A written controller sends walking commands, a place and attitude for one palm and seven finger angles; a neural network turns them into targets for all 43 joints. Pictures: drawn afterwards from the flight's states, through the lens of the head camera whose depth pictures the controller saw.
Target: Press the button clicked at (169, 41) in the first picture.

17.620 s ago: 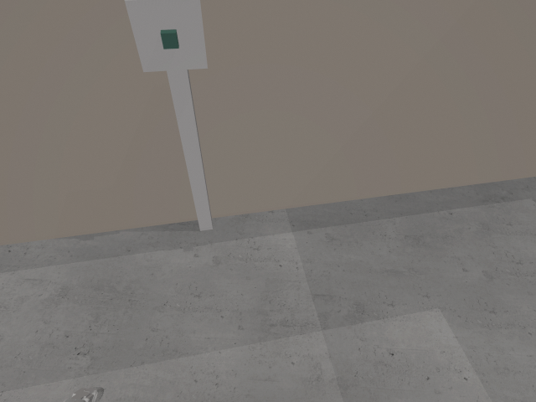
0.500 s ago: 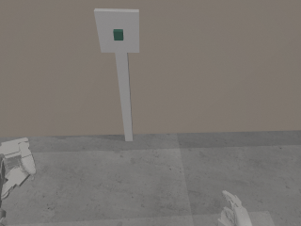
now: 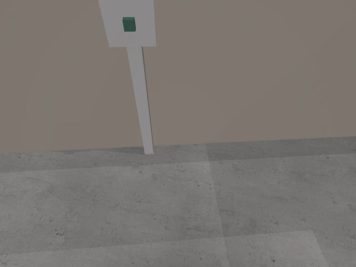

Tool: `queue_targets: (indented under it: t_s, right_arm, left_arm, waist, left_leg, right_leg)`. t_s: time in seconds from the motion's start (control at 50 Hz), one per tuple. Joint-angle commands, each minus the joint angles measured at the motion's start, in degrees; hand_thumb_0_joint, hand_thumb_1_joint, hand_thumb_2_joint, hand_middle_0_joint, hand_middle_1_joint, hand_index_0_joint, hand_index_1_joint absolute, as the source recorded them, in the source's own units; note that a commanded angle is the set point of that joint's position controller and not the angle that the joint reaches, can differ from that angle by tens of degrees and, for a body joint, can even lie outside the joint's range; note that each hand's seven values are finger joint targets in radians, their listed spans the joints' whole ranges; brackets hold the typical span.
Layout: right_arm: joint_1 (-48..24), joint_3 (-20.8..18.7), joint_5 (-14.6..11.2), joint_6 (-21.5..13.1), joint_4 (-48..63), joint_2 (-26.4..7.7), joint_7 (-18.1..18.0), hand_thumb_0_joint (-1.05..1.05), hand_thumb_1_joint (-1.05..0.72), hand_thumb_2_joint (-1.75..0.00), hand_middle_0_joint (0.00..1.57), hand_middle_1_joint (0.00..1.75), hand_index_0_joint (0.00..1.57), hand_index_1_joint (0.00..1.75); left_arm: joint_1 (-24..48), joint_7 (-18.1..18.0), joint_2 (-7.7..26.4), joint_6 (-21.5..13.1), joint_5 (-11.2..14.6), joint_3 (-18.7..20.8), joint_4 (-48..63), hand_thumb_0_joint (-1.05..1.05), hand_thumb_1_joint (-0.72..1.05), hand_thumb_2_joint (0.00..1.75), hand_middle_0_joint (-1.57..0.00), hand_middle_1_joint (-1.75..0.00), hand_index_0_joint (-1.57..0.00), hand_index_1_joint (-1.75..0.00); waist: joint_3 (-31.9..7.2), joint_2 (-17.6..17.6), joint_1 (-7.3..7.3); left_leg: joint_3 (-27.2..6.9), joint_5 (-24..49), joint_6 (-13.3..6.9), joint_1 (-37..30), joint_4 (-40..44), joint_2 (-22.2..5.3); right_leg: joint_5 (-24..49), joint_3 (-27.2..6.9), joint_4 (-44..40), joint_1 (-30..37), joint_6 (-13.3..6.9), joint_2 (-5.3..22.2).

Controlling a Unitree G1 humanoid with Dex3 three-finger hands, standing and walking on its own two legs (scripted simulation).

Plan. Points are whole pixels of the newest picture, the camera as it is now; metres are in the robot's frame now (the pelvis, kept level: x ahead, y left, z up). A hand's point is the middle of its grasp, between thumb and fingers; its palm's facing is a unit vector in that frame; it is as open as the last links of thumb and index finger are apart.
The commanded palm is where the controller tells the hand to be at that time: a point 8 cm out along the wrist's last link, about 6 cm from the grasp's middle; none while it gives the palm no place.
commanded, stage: let the arm hang, fingers relaxed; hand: left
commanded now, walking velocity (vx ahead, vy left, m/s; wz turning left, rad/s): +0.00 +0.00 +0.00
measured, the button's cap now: (129, 23) +0.85 +0.20 +0.12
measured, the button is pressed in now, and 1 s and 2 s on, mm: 0 0 0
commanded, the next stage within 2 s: stand and wait in 0.78 s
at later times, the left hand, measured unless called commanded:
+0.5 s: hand out of the picture +0.07 +0.22 -0.15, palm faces +0.01 -0.95 -0.30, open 7.1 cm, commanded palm none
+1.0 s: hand out of the picture +0.10 +0.23 -0.15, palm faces -0.01 -0.95 -0.33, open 7.3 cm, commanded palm none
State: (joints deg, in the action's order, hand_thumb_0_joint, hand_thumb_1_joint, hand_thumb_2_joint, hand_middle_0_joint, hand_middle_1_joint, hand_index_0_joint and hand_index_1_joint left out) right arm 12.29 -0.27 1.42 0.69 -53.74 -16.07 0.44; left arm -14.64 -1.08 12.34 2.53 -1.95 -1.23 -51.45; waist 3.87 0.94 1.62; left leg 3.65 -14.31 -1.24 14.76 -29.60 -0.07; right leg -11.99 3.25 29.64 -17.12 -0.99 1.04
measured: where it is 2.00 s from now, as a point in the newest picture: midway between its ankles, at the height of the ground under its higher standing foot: outside the picture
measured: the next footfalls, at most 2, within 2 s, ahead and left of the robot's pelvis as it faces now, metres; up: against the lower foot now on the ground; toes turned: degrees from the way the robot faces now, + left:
none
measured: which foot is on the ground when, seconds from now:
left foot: down 0.00-1.00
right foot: down 0.00-1.00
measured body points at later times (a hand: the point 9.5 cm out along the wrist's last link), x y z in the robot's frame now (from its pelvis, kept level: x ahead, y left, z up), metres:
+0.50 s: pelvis +0.02 -0.01 +0.01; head +0.02 -0.02 +0.46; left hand +0.07 +0.27 -0.13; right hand +0.03 -0.25 -0.15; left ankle +0.02 +0.11 -0.73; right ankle +0.04 -0.11 -0.73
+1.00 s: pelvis +0.03 -0.01 +0.01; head +0.05 -0.02 +0.46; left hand +0.10 +0.28 -0.12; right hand +0.08 -0.30 -0.13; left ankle +0.02 +0.11 -0.73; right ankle +0.04 -0.11 -0.73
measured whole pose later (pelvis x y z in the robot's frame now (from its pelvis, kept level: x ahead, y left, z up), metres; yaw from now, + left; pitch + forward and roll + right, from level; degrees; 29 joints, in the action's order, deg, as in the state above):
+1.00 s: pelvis +0.03 -0.01 +0.01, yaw +0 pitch -1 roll +0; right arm 8.8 -1.0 1.0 -0.2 -64.7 -17.8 -0.6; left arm -7.3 -0.5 17.3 -1.0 -0.8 1.1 -65.6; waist 3.0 -0.8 0.8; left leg 3.0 -11.2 0.0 5.6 -18.2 -0.8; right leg -9.1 3.9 18.4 -7.9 -1.7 -0.4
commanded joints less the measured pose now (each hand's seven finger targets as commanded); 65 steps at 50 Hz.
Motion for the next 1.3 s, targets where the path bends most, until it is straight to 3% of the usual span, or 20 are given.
queue_targets:
  t_s: [0.0, 0.04, 0.08, 0.14, 0.26, 0.4, 0.68, 0.8, 0.9, 1.02, 1.28]
  right_arm:
    - [0.2, -1.4, -0.2, -1.0, 0.3, -5.7, -1.0, 0.00, -0.90, -0.90, 0.20, 0.30, 0.20, 0.30]
    - [1.4, -1.5, -0.3, -0.9, -1.8, -5.4, -1.2, 0.00, -0.90, -0.90, 0.20, 0.30, 0.20, 0.30]
    - [3.0, -1.7, -0.4, -0.6, -3.6, -5.3, -1.3, 0.00, -0.90, -0.90, 0.20, 0.30, 0.20, 0.30]
    - [4.9, -1.8, -0.4, -0.5, -5.9, -5.3, -1.4, 0.00, -0.90, -0.90, 0.20, 0.30, 0.20, 0.30]
    - [5.4, -1.8, -0.4, -0.8, -7.8, -5.5, -1.7, 0.00, -0.90, -0.90, 0.20, 0.30, 0.20, 0.30]
    - [3.7, -1.7, -0.4, -1.0, -8.8, -5.2, -1.7, 0.00, -0.90, -0.90, 0.20, 0.30, 0.20, 0.30]
    - [-1.5, -2.1, -0.4, -1.8, -8.1, -7.7, -1.7, 0.00, -0.90, -0.90, 0.20, 0.30, 0.20, 0.30]
    - [-3.1, -2.1, -0.4, -1.8, -8.0, -9.6, -1.6, 0.00, -0.90, -0.90, 0.20, 0.30, 0.20, 0.30]
    - [-4.0, -2.1, -0.5, -1.9, -7.8, -11.0, -1.6, 0.00, -0.90, -0.90, 0.20, 0.30, 0.20, 0.30]
    - [-5.0, -2.1, -0.5, -1.7, -7.9, -12.3, -1.6, 0.00, -0.90, -0.90, 0.20, 0.30, 0.20, 0.30]
    - [-6.4, -2.0, -0.6, -1.7, -7.9, -13.4, -1.4, 0.00, -0.90, -0.90, 0.20, 0.30, 0.20, 0.30]
  left_arm:
    - [1.2, 0.1, 11.1, -3.3, 0.9, 3.8, -1.4, 0.00, 0.90, 0.90, -0.68, -0.82, -0.68, -0.82]
    - [1.3, 0.1, 11.2, -3.5, 1.0, 3.8, -4.1, 0.00, 0.90, 0.90, -0.60, -0.74, -0.60, -0.74]
    - [1.6, 0.1, 11.3, -3.5, 1.2, 3.6, -6.2, 0.00, 0.90, 0.90, -0.53, -0.66, -0.53, -0.66]
    - [2.0, 0.0, 11.5, -3.5, 1.3, 3.6, -8.6, 0.00, 0.90, 0.90, -0.42, -0.54, -0.42, -0.54]
    - [2.2, -0.2, 11.3, -3.5, 1.4, 3.6, -11.1, 0.00, 0.90, 0.90, -0.20, -0.30, -0.20, -0.30]
    - [4.0, -0.3, 11.2, -3.6, 1.3, 3.7, -11.6, 0.00, 0.90, 0.90, -0.20, -0.30, -0.20, -0.30]
    - [7.8, -0.1, 13.1, -4.5, 1.1, 4.3, -10.5, 0.00, 0.90, 0.90, -0.20, -0.30, -0.20, -0.30]
    - [8.8, 0.1, 14.4, -4.5, 1.1, 4.2, -10.6, 0.00, 0.90, 0.90, -0.20, -0.30, -0.20, -0.30]
    - [9.4, 0.1, 15.4, -4.8, 1.3, 4.2, -10.8, 0.00, 0.90, 0.90, -0.20, -0.30, -0.20, -0.30]
    - [10.4, 0.2, 16.5, -4.7, 1.3, 4.0, -11.2, 0.00, 0.90, 0.90, -0.20, -0.30, -0.20, -0.30]
    - [11.4, 0.1, 17.8, -4.9, 1.3, 4.0, -11.0, 0.00, 0.90, 0.90, -0.20, -0.30, -0.20, -0.30]
  waist:
    - [-5.7, -7.0, -1.54]
    - [-5.0, -6.7, -1.54]
    - [-3.6, -3.1, -1.20]
    - [-2.3, -2.6, -0.95]
    - [-1.1, -1.0, -1.37]
    - [-0.2, -0.5, -1.35]
    - [-2.8, -2.2, -1.14]
    - [-3.0, -2.0, -1.15]
    - [-5.3, -1.8, -1.00]
    - [-4.7, -1.6, -0.95]
    - [-5.8, -1.1, -0.90]
  left_leg:
    - [-6.9, 0.2, -0.8, -0.4, 8.7, -5.4]
    - [-6.7, -0.4, -0.7, -0.6, 9.2, -5.4]
    - [-6.4, -0.7, -0.7, -1.6, 9.0, -5.4]
    - [-6.2, -1.9, -0.8, -1.9, 9.6, -5.3]
    - [-6.5, 1.1, -1.0, -2.3, 11.1, -6.1]
    - [-6.8, 2.7, -0.8, -2.7, 12.7, -6.6]
    - [-6.8, 8.3, -0.3, -5.9, 14.0, -7.2]
    - [-6.8, 7.3, -0.2, -6.9, 14.7, -7.3]
    - [-6.8, 10.2, -0.1, -8.8, 14.4, -7.6]
    - [-6.8, 9.9, 0.1, -9.1, 14.9, -7.9]
    - [-6.5, 11.9, 0.2, -10.7, 15.1, -8.0]
  right_leg:
    - [-2.6, -8.5, -10.0, 6.3, -3.0, 5.7]
    - [-3.1, -8.2, -11.2, 6.5, -3.1, 5.9]
    - [-5.1, -8.3, -12.9, 5.4, -3.2, 6.1]
    - [-8.3, -8.5, -14.4, 4.6, -3.3, 6.2]
    - [-4.3, -7.2, -13.5, 5.4, -2.9, 5.6]
    - [-1.2, -6.7, -13.3, 6.4, -2.4, 5.6]
    - [7.4, -6.7, -13.3, 9.3, -2.1, 6.2]
    - [5.9, -7.1, -14.4, 9.3, -2.1, 6.3]
    - [10.2, -7.1, -14.1, 10.9, -2.2, 6.6]
    - [9.8, -7.1, -14.7, 10.9, -2.1, 6.6]
    - [13.3, -7.3, -14.8, 11.9, -2.0, 6.9]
